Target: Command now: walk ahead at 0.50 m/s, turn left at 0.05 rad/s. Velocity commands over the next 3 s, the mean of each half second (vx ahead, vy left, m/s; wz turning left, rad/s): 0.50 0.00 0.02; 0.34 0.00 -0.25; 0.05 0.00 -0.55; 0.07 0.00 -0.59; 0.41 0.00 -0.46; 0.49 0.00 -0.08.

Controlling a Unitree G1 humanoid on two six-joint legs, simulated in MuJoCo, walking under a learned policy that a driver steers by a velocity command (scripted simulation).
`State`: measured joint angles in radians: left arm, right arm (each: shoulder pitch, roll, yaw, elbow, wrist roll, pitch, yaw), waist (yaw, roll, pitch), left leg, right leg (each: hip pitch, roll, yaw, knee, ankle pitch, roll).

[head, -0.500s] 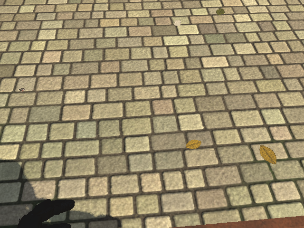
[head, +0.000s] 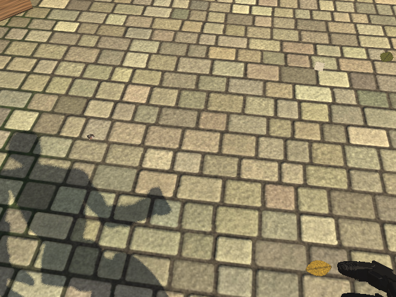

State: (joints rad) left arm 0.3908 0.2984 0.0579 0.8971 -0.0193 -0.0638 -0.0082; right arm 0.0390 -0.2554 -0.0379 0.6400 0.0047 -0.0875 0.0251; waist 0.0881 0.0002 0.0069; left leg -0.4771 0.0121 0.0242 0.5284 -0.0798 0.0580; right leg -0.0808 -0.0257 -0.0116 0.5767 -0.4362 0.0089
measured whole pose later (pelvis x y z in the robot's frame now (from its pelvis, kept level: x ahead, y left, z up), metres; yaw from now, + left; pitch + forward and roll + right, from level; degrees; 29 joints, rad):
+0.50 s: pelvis +0.26 -0.03 +0.00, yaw +0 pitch +3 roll +2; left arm 0.03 0.26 0.03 0.72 -0.01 -0.09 -0.05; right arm 0.41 -0.30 -0.06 0.86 0.01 -0.05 0.00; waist -0.07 -0.02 0.00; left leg 0.00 0.00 0.03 0.42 -0.45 -0.01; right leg -0.49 -0.03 -0.02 0.51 -0.06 -0.07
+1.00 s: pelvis +0.48 -0.02 +0.00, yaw -10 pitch +3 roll -1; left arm 0.31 0.32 0.07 0.80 -0.01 -0.02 0.02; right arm 0.04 -0.26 -0.04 0.70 -0.03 -0.07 -0.01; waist 0.07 -0.01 0.03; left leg -0.47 0.00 -0.02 0.50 -0.09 0.01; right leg -0.29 0.07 0.11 0.78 -0.55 0.00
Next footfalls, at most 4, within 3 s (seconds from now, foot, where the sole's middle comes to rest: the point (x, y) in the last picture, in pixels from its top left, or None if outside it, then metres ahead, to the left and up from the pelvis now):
0.50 right None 0.42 -0.14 -0.76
0.94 left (202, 242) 0.65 0.07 -0.76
1.36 right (269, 289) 0.50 -0.16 -0.76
1.84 left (214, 248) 0.63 0.02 -0.76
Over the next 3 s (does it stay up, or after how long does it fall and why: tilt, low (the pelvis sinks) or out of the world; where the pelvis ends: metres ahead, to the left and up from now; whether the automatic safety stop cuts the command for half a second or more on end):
stays up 0.76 -0.50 0.01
